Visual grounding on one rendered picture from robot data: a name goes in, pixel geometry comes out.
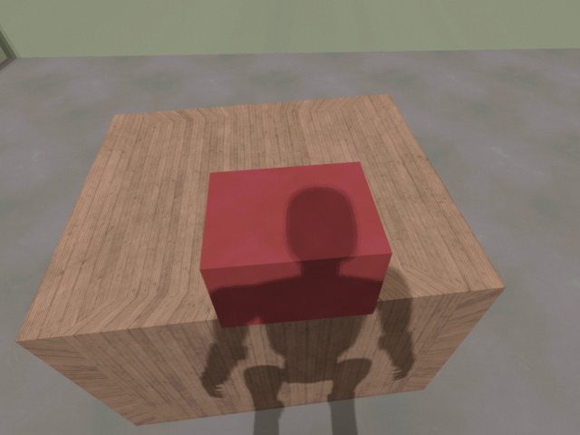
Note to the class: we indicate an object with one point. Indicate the carton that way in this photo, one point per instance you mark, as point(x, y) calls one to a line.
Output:
point(292, 244)

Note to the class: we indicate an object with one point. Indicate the pedestal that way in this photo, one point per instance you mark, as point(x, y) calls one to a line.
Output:
point(123, 310)

